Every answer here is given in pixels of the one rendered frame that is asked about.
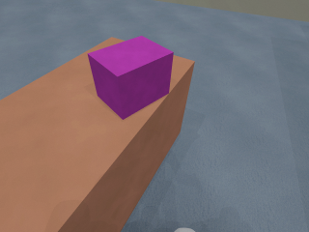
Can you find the carton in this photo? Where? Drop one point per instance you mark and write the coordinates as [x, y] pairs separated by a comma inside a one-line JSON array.
[[130, 75]]

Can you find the pedestal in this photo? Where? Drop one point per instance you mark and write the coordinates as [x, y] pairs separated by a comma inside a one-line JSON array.
[[68, 162]]

